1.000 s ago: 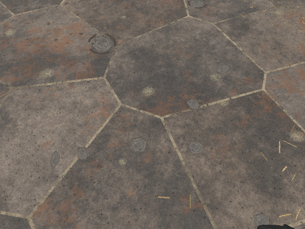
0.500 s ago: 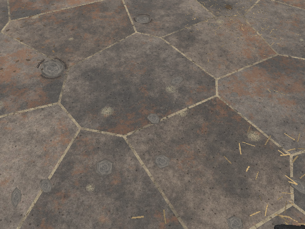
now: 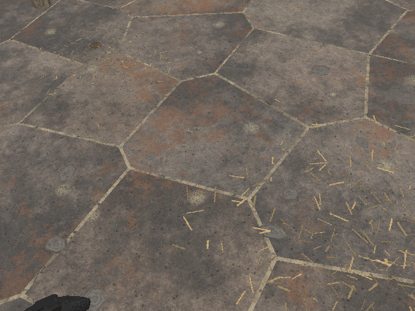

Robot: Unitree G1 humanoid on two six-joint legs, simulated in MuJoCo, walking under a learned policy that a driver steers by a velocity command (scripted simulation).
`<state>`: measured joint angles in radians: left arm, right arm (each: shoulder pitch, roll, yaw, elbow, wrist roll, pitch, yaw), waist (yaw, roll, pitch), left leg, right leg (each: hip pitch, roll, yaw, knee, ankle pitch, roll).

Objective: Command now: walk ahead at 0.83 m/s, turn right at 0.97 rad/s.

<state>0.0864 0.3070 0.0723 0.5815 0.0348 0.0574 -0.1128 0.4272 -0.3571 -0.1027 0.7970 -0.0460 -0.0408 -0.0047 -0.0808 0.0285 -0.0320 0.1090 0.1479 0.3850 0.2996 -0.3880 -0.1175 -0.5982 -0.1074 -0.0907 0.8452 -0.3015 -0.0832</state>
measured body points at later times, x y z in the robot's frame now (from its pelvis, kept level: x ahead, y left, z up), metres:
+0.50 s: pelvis +0.38 -0.14 -0.02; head +0.42 -0.18 +0.42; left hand +0.45 +0.16 -0.12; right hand +0.55 -0.46 -0.06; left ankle +0.61 -0.14 -0.73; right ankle +0.12 -0.11 -0.71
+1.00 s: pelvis +0.51 -0.27 +0.00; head +0.48 -0.31 +0.44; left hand +0.85 -0.23 -0.05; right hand +0.34 -0.56 -0.12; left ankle +0.61 -0.14 -0.71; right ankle +0.44 -0.31 -0.73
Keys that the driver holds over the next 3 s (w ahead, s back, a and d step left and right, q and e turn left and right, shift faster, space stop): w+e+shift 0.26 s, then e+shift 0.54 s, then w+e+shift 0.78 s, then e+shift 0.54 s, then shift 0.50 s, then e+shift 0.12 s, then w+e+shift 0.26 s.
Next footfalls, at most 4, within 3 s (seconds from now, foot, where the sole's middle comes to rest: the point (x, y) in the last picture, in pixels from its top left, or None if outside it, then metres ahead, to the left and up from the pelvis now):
0.06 right None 0.15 -0.12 -0.76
0.50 left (261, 269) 0.64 -0.16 -0.76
0.98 right None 0.46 -0.34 -0.76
1.36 left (376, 216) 0.80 -0.62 -0.76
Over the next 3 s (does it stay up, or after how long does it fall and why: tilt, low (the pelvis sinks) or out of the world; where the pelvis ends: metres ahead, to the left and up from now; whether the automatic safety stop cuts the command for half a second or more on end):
stays up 0.59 -1.15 0.01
